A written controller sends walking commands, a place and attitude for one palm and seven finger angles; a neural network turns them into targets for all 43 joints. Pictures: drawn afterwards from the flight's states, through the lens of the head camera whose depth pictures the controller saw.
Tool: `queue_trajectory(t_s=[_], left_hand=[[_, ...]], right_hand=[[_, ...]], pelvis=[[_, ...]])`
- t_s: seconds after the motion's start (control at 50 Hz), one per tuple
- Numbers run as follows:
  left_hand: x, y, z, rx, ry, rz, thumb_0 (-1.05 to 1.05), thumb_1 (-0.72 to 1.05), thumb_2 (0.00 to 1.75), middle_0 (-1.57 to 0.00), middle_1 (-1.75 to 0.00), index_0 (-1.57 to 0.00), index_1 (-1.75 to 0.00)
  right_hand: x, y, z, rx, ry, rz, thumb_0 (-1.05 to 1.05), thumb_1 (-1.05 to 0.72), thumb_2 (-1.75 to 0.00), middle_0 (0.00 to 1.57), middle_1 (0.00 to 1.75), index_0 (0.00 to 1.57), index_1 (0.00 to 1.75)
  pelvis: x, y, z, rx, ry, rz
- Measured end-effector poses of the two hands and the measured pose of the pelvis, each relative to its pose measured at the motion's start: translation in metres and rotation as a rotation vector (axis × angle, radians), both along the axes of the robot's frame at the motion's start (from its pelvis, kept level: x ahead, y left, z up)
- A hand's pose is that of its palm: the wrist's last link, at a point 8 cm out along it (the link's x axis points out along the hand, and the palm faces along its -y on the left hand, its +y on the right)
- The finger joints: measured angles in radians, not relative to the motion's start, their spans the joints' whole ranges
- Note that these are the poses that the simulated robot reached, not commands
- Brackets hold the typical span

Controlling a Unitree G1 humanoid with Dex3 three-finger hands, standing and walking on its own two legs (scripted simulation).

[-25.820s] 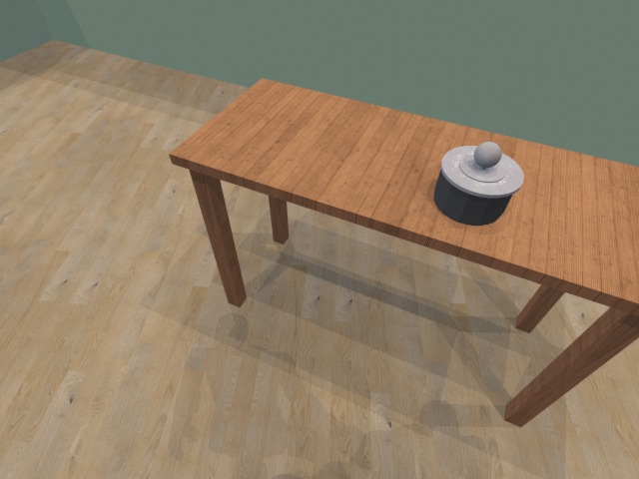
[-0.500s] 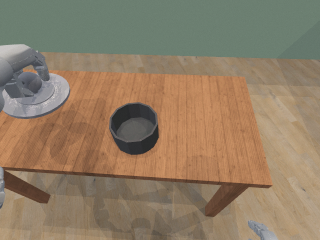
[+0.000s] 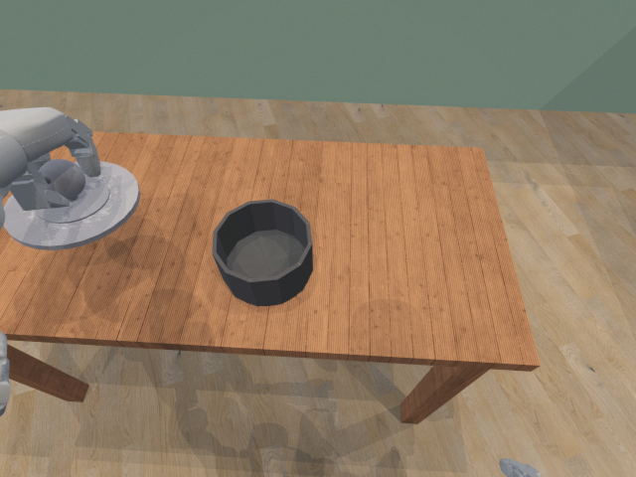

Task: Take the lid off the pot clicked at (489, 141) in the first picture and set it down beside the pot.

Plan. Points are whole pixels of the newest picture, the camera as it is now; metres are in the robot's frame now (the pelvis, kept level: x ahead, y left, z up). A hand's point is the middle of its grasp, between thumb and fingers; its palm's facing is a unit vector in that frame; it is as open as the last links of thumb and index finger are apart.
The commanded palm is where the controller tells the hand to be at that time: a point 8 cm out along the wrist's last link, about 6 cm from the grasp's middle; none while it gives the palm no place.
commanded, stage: lower the lid onto the table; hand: left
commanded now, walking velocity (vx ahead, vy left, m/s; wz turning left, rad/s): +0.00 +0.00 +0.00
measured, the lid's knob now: (62, 179) +0.44 +0.33 +0.11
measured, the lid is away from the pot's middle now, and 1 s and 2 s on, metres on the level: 0.24 0.24 0.24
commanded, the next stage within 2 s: none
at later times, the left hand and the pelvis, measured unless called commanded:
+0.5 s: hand (59, 199) +0.42 +0.33 +0.11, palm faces -0.41 -0.05 -0.91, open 7.9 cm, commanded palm +0.42 +0.32 +0.17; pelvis +0.00 +0.01 +0.00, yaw -1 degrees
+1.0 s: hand (70, 219) +0.41 +0.33 +0.07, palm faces -0.45 -0.07 -0.89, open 7.9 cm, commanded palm +0.43 +0.33 +0.14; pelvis +0.00 +0.00 +0.00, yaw -1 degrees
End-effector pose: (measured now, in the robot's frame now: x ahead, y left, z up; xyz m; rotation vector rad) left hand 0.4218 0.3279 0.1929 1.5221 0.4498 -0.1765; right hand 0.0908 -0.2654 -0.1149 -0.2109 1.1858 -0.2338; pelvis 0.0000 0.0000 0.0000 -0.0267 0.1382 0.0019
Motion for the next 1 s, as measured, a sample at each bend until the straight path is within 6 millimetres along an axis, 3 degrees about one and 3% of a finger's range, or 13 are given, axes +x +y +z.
queue_trajectory(t_s=[0.28, 0.66, 1.0], left_hand=[[0.005, -0.003, -0.014, -0.004, -0.007, -0.034, 0.0, 0.16, 0.82, -0.69, -0.91, -0.69, -0.9], [-0.008, -0.004, -0.036, -0.023, 0.021, -0.05, 0.0, 0.16, 0.82, -0.69, -0.91, -0.69, -0.9], [-0.007, 0.001, -0.061, -0.027, 0.075, -0.016, 0.0, 0.16, 0.82, -0.68, -0.91, -0.69, -0.9]], right_hand=[[-0.002, 0.008, -0.001, 0.012, 0.007, -0.018, 0.01, -0.91, -0.89, 0.2, 0.3, 0.21, 0.29], [0.003, 0.008, -0.001, 0.0, -0.007, -0.003, 0.01, -0.91, -0.89, 0.2, 0.3, 0.21, 0.29], [-0.027, -0.006, -0.001, -0.046, 0.029, -0.059, 0.01, -0.91, -0.89, 0.2, 0.3, 0.21, 0.29]], pelvis=[[0.004, 0.006, -0.001, -0.001, 0.011, -0.009], [0.001, 0.005, -0.001, -0.002, 0.009, -0.007], [-0.004, 0.001, -0.004, -0.005, 0.019, -0.022]])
